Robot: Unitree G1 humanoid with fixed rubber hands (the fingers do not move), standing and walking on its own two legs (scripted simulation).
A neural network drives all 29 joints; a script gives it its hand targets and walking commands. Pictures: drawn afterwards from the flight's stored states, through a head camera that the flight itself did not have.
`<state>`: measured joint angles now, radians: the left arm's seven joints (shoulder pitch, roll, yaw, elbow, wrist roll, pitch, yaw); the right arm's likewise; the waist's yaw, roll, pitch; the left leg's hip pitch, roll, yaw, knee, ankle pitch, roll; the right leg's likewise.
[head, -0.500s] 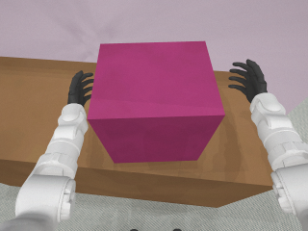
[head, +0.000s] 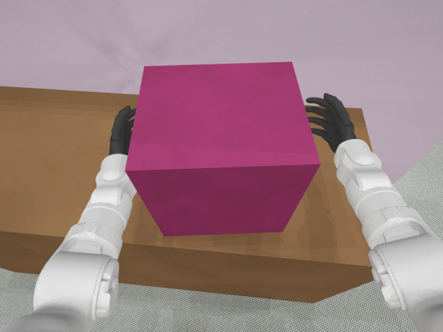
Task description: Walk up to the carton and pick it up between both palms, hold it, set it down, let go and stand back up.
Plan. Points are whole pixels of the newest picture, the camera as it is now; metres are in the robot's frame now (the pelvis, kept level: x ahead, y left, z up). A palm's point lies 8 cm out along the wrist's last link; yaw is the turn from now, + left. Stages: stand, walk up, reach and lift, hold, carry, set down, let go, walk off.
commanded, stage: reach and lift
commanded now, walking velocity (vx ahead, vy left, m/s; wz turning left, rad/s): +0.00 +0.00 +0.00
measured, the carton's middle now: (221, 158) +0.44 +0.02 +0.02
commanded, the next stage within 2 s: none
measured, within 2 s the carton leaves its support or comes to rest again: leaves its support in 1.68 s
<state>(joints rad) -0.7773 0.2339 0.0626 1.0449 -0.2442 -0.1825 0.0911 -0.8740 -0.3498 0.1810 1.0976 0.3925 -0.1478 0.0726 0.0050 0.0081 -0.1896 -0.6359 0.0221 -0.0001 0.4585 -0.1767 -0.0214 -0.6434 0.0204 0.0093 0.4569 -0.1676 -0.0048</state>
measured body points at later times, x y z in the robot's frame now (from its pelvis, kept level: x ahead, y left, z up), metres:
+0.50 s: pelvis -0.01 +0.00 +0.00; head +0.08 +0.00 +0.44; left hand +0.44 +0.19 +0.05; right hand +0.46 -0.17 +0.07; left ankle +0.00 +0.13 -0.73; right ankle +0.01 -0.11 -0.73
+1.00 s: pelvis -0.01 +0.00 +0.00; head +0.07 +0.00 +0.44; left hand +0.44 +0.19 +0.05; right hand +0.45 -0.16 +0.06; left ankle +0.00 +0.13 -0.73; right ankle +0.01 -0.11 -0.73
